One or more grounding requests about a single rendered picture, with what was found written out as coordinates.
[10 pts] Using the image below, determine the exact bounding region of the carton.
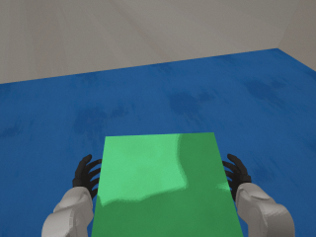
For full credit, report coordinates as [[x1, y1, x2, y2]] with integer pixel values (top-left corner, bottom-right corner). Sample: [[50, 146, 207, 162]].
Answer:
[[91, 132, 244, 237]]

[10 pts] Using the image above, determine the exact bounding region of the robot left hand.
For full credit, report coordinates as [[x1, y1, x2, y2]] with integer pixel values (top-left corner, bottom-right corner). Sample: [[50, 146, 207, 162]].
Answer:
[[72, 154, 103, 200]]

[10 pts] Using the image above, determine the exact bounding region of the robot right hand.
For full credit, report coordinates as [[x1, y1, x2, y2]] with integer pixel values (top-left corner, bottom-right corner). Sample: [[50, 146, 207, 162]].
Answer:
[[222, 153, 252, 202]]

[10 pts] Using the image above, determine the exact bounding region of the robot right forearm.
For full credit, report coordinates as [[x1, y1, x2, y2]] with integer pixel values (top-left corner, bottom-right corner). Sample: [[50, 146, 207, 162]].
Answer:
[[235, 183, 295, 237]]

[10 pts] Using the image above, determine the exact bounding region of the robot left forearm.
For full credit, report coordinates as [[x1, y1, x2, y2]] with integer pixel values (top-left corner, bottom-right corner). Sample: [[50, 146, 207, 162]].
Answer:
[[41, 187, 94, 237]]

